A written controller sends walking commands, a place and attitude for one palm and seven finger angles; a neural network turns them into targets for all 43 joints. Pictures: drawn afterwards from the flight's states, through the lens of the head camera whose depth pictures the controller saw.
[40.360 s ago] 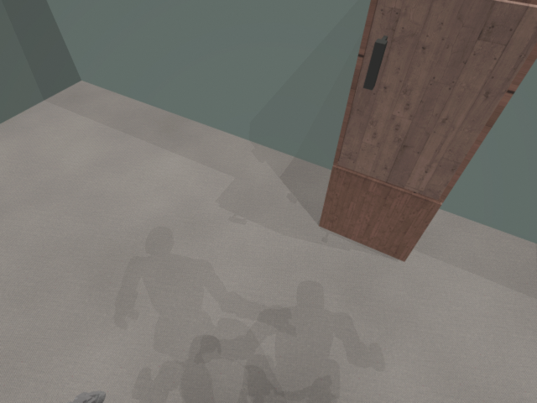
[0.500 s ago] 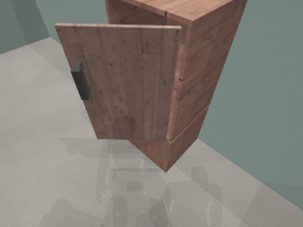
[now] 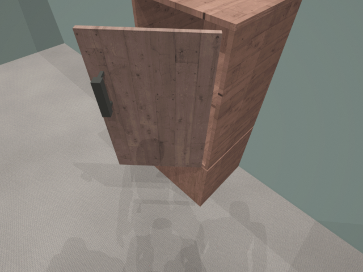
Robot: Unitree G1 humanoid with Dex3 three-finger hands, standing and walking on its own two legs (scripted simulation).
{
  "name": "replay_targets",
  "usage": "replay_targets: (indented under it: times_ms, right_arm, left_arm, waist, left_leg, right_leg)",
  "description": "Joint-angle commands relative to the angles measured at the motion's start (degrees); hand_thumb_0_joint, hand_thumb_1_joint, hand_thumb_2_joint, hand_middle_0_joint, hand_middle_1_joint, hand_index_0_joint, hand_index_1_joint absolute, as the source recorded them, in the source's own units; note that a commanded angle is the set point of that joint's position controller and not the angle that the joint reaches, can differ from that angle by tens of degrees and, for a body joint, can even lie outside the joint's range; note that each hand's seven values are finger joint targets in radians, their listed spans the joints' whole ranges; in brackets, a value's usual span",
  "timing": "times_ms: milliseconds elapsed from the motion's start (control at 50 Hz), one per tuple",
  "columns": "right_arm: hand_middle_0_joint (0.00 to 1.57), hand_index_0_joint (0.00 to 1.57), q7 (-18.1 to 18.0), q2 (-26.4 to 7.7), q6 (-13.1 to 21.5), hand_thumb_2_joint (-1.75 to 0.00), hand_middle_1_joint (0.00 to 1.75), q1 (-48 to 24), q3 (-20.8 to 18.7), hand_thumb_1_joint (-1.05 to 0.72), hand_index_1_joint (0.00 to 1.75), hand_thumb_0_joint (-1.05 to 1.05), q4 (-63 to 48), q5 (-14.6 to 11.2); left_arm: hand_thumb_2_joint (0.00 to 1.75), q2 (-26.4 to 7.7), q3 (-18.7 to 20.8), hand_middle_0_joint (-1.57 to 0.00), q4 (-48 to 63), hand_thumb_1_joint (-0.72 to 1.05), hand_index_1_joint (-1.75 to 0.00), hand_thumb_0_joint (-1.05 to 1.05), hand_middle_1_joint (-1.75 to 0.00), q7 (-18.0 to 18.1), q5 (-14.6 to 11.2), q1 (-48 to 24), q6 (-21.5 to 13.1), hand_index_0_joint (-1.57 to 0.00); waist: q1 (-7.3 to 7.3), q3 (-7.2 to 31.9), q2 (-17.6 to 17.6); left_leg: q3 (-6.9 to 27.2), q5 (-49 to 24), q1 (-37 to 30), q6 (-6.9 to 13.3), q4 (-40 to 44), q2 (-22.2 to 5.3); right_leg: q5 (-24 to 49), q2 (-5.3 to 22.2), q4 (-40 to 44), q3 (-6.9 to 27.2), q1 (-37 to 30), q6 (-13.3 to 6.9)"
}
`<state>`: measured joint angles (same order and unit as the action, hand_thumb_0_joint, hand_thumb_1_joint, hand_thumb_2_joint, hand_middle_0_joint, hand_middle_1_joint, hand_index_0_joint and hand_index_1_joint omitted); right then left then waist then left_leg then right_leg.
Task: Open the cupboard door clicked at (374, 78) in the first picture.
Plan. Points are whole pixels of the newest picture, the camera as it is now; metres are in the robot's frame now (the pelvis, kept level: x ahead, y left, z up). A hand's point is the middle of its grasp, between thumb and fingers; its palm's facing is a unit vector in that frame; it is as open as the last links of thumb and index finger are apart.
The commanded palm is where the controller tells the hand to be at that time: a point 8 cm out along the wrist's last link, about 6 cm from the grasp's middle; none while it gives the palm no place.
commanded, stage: come to a stop and stand still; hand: left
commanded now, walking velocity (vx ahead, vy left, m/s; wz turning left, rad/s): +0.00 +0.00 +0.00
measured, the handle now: (104, 94) +0.56 +0.27 +0.07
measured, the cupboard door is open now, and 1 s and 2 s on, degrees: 42 42 42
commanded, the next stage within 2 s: look again from close up in 0.92 s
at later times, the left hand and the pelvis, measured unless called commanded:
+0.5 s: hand out of the picture +0.06 +0.26 -0.16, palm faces +0.03 -0.96 -0.28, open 7.4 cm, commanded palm none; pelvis -0.01 +0.04 +0.00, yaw +0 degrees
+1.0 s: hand out of the picture -0.06 +0.23 -0.18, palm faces +0.01 -0.98 -0.20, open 7.4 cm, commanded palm none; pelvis -0.04 +0.05 +0.00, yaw +0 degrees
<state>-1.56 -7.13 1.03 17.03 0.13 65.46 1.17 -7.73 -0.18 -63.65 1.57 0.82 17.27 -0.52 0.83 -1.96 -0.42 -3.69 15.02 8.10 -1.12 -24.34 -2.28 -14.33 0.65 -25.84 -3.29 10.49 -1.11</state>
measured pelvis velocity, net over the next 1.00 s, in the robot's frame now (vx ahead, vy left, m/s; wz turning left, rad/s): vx -0.04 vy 0.05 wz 0.00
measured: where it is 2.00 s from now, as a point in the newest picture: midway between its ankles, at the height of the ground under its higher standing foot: outside the picture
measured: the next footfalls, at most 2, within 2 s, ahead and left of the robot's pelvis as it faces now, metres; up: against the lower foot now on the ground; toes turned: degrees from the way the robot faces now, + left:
none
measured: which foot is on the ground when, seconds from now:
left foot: down 0.00-1.00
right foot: down 0.00-1.00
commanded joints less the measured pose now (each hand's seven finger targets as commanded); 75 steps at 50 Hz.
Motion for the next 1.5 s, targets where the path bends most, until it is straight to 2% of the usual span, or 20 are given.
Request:
replay_targets:
  times_ms: [0, 20, 40, 60, 80, 120, 140, 160, 200, 220, 300, 340, 400, 620, 720, 820, 1100, 1240, 1420, 1480]
  right_arm:
    - [0.20, 0.20, 0.2, -4.3, -0.4, -0.90, 0.30, 4.5, -0.9, -0.90, 0.30, 0.00, -1.9, 0.1]
    - [0.20, 0.20, 1.4, -12.3, -0.9, -0.90, 0.30, -1.9, -1.3, -0.90, 0.30, 0.00, -9.5, 0.8]
    - [0.20, 0.20, 0.8, -9.1, 0.5, -0.90, 0.30, 0.4, -2.0, -0.90, 0.30, 0.00, -9.7, 0.7]
    - [0.20, 0.20, 0.5, -8.3, 0.9, -0.90, 0.30, 0.8, -1.9, -0.90, 0.30, 0.00, -9.5, 0.5]
    - [0.20, 0.20, 0.3, -8.0, 1.1, -0.90, 0.30, 1.5, -2.0, -0.90, 0.30, 0.00, -9.8, 0.2]
    - [0.20, 0.20, 0.2, -8.5, 1.1, -0.90, 0.30, 1.9, -2.0, -0.90, 0.30, 0.00, -9.8, 0.2]
    - [0.20, 0.20, 0.1, -9.5, 1.1, -0.90, 0.30, 1.8, -2.3, -0.90, 0.30, 0.00, -9.6, -0.1]
    - [0.20, 0.20, 0.0, -10.8, 1.2, -0.90, 0.30, 1.6, -2.6, -0.90, 0.30, 0.00, -9.7, -0.2]
    - [0.20, 0.20, -0.4, -12.7, 1.5, -0.90, 0.30, 0.3, -3.0, -0.90, 0.30, 0.00, -9.8, -0.3]
    - [0.20, 0.20, -0.3, -12.2, 1.5, -0.90, 0.30, 0.0, -2.8, -0.90, 0.30, 0.00, -9.7, -0.1]
    - [0.20, 0.20, -0.2, -14.2, 1.1, -0.90, 0.30, -3.2, -3.1, -0.90, 0.30, 0.00, -10.3, -0.1]
    - [0.20, 0.20, 0.0, -15.0, 1.1, -0.90, 0.30, -4.1, -3.0, -0.90, 0.30, 0.00, -10.4, -0.1]
    - [0.20, 0.20, 0.2, -16.5, 1.1, -0.90, 0.30, -6.4, -3.1, -0.90, 0.30, 0.00, -10.7, 0.0]
    - [0.20, 0.20, 1.1, -16.7, 0.6, -0.90, 0.30, -7.9, -2.5, -0.90, 0.30, 0.00, -9.6, -0.1]
    - [0.20, 0.20, 1.1, -15.5, 0.5, -0.90, 0.30, -6.5, -2.3, -0.90, 0.30, 0.00, -8.0, -0.3]
    - [0.20, 0.20, 1.0, -13.7, 0.4, -0.90, 0.30, -4.4, -2.1, -0.90, 0.30, 0.00, -5.9, -0.6]
    - [0.20, 0.20, 0.6, -8.1, -0.2, -0.90, 0.30, 0.6, -2.1, -0.90, 0.30, 0.00, -2.6, -0.8]
    - [0.20, 0.20, 0.5, -6.7, -0.5, -0.90, 0.30, 1.9, -2.3, -0.90, 0.30, 0.00, -2.5, -0.6]
    - [0.20, 0.20, 0.6, -5.6, -0.7, -0.90, 0.30, 3.5, -2.4, -0.90, 0.30, 0.00, -2.8, -0.4]
    - [0.20, 0.20, 0.5, -5.3, -0.5, -0.90, 0.30, 4.0, -2.3, -0.90, 0.30, 0.00, -2.9, -0.3]
  left_arm:
    - [0.90, -7.4, 2.2, -0.20, 1.8, 0.90, -0.30, 0.00, -0.30, 0.4, 0.2, 4.5, -0.6, -0.20]
    - [0.90, -16.9, 1.5, -0.20, 5.9, 0.90, -0.30, 0.00, -0.30, 0.7, 0.7, 2.4, -2.0, -0.20]
    - [0.90, -12.0, 2.4, -0.20, 5.7, 0.90, -0.30, 0.00, -0.30, 1.1, 0.3, 3.0, -2.7, -0.20]
    - [0.90, -12.1, 2.2, -0.20, 6.2, 0.90, -0.30, 0.00, -0.30, 1.2, 0.0, 2.4, -3.1, -0.20]
    - [0.90, -11.4, 2.4, -0.20, 6.5, 0.90, -0.30, 0.00, -0.30, 1.1, 0.1, 2.3, -3.0, -0.20]
    - [0.90, -10.4, 2.0, -0.20, 6.8, 0.90, -0.30, 0.00, -0.30, 1.1, 0.1, 2.3, -2.6, -0.20]
    - [0.90, -10.6, 2.2, -0.20, 6.9, 0.90, -0.30, 0.00, -0.30, 1.1, 0.1, 2.0, -2.4, -0.20]
    - [0.90, -11.2, 2.4, -0.20, 7.4, 0.90, -0.30, 0.00, -0.30, 1.1, 0.1, 1.5, -2.2, -0.20]
    - [0.90, -12.0, 2.6, -0.20, 7.9, 0.90, -0.30, 0.00, -0.30, 1.2, 0.0, 1.4, -1.9, -0.20]
    - [0.90, -11.3, 2.3, -0.20, 8.0, 0.90, -0.30, 0.00, -0.30, 1.2, 0.1, 2.3, -1.6, -0.20]
    - [0.90, -13.1, 2.5, -0.20, 8.8, 0.90, -0.30, 0.00, -0.30, 0.9, 0.0, -0.7, -0.8, -0.20]
    - [0.90, -13.8, 2.5, -0.20, 9.3, 0.90, -0.30, 0.00, -0.30, 0.7, 0.1, -1.8, -0.7, -0.20]
    - [0.90, -15.0, 2.4, -0.20, 9.5, 0.90, -0.30, 0.00, -0.30, 0.4, 0.1, -3.7, -0.4, -0.20]
    - [0.90, -14.8, 1.5, -0.20, 8.4, 0.90, -0.30, 0.00, -0.30, -0.1, 0.4, -4.3, 0.2, -0.20]
    - [0.90, -13.5, 1.2, -0.20, 6.8, 0.90, -0.30, 0.00, -0.30, 0.0, 0.4, -2.6, 0.1, -0.20]
    - [0.90, -11.6, 0.9, -0.20, 4.8, 0.90, -0.30, 0.00, -0.30, 0.3, 0.4, -0.4, -0.1, -0.20]
    - [0.90, -6.1, 0.7, -0.20, 1.8, 0.90, -0.30, 0.00, -0.30, 1.0, 0.3, 4.9, -0.4, -0.20]
    - [0.90, -4.8, 1.1, -0.20, 2.1, 0.90, -0.30, 0.00, -0.30, 1.1, 0.5, 6.1, -0.3, -0.20]
    - [0.90, -4.8, 1.6, -0.20, 2.9, 0.90, -0.30, 0.00, -0.30, 1.0, 0.5, 6.1, -0.5, -0.20]
    - [0.90, -4.6, 1.8, -0.20, 3.2, 0.90, -0.30, 0.00, -0.30, 0.9, 0.5, 5.7, -0.5, -0.20]
  waist:
    - [0.24, -5.1, -2.3]
    - [-2.20, -12.2, -0.8]
    - [-1.57, 1.4, 3.8]
    - [-1.80, 6.4, 3.2]
    - [-1.83, 7.1, 0.0]
    - [-1.84, 4.3, -5.5]
    - [-1.88, 2.9, -4.9]
    - [-1.76, 2.1, -2.8]
    - [-1.09, 2.9, 1.3]
    - [-0.60, 3.4, 1.7]
    - [-0.67, -0.2, 1.6]
    - [-0.67, 0.7, 1.6]
    - [-0.46, -0.3, 1.8]
    - [-0.19, -1.6, 2.1]
    - [-0.49, -0.5, 0.9]
    - [-0.58, -0.2, 1.2]
    - [-0.95, -2.8, -0.1]
    - [-0.79, -4.4, 0.0]
    - [-1.09, -4.4, -1.3]
    - [-1.11, -3.6, -0.4]
  left_leg:
    - [1.1, 2.3, 6.9, 1.8, 0.7, -0.9]
    - [4.8, -0.4, 8.2, 1.6, -1.4, 0.4]
    - [3.7, -3.5, 5.0, 1.8, -4.3, -1.1]
    - [4.3, -3.8, 4.2, 2.0, -5.2, -0.7]
    - [4.3, -4.2, 4.7, 2.0, -5.0, -0.6]
    - [3.8, -6.6, 5.3, 2.7, -3.7, -1.1]
    - [4.0, -8.0, 5.2, 2.9, -3.0, -1.5]
    - [4.7, -11.7, 5.1, 3.2, -2.4, -2.2]
    - [4.9, -20.4, 3.7, 3.6, -2.6, -3.4]
    - [4.5, -24.0, 2.6, 3.8, -3.4, -3.7]
    - [4.9, -17.9, 4.7, 3.7, -0.4, -3.9]
    - [5.1, -18.2, 4.1, 3.7, 0.5, -4.0]
    - [5.7, -13.4, 4.6, 3.8, 3.1, -4.3]
    - [7.9, 1.2, 7.1, 3.4, 10.0, -4.6]
    - [7.7, 1.2, 5.8, 3.1, 10.3, -4.5]
    - [7.3, 0.1, 5.2, 2.9, 10.1, -4.2]
    - [6.0, 2.9, 6.6, 2.5, 8.8, -3.4]
    - [6.1, 6.3, 8.7, 2.6, 8.5, -3.3]
    - [5.1, 5.7, 8.7, 2.5, 6.0, -2.7]
    - [5.3, 5.2, 9.1, 2.6, 6.3, -2.8]
  right_leg:
    - [-8.2, 8.6, 8.1, 10.7, 3.1, -3.8]
    - [-6.7, 6.6, 7.9, 10.6, 8.0, -2.3]
    - [-2.9, 9.5, 4.1, 10.9, 4.2, -2.9]
    - [1.9, 9.4, 3.3, 11.4, 0.3, -3.8]
    - [5.7, 9.4, 2.8, 10.9, -0.9, -3.7]
    - [13.8, 8.0, 1.2, 8.4, -0.7, -3.0]
    - [15.8, 7.3, 0.1, 7.2, -0.5, -2.4]
    - [17.9, 6.5, -1.5, 5.8, -0.6, -2.0]
    - [19.9, 5.7, -3.3, 4.3, -1.3, -1.7]
    - [20.7, 5.3, -3.5, 4.2, -1.6, -1.5]
    - [14.9, 5.4, -1.8, 4.0, -0.4, -0.7]
    - [14.1, 5.2, -1.3, 4.0, -1.2, -0.5]
    - [10.0, 5.4, 0.5, 4.1, -0.8, 0.1]
    - [4.6, 5.7, 4.2, 3.8, -1.6, 1.2]
    - [5.2, 6.0, 4.9, 3.7, -1.9, 1.4]
    - [6.1, 6.2, 5.4, 3.8, -2.1, 1.5]
    - [3.1, 5.9, 6.0, 4.8, 1.2, 1.2]
    - [-0.2, 5.4, 5.9, 5.1, 3.6, 1.1]
    - [-4.9, 5.5, 7.3, 6.7, 6.1, 0.7]
    - [-3.8, 5.5, 6.8, 6.6, 5.3, 0.6]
